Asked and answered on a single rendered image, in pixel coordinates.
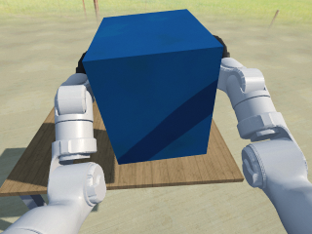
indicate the robot right forearm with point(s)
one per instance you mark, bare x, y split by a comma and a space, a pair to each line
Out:
257, 117

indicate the table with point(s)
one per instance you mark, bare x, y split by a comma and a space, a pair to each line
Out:
29, 177

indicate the robot right upper arm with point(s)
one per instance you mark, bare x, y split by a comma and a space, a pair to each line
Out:
277, 167

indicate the robot left upper arm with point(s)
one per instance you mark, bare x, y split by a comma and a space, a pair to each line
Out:
73, 191

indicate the left robot hand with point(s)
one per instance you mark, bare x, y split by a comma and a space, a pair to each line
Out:
80, 68

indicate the carton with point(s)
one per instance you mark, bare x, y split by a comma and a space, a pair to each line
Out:
154, 77

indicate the right robot hand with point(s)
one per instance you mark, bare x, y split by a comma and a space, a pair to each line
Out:
225, 54

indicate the robot left forearm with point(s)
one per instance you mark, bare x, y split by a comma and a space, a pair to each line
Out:
74, 117

